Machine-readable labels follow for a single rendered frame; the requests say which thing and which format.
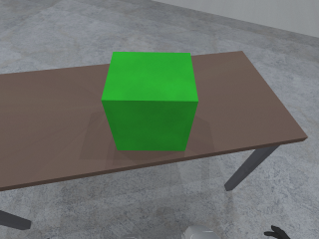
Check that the carton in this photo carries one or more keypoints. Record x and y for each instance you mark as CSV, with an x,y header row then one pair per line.
x,y
150,100

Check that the robot right hand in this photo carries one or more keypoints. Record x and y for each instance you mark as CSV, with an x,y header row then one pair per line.
x,y
278,233

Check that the table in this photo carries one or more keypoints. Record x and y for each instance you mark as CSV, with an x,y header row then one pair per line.
x,y
53,125

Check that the robot right thigh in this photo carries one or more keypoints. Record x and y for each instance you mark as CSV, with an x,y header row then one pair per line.
x,y
198,231

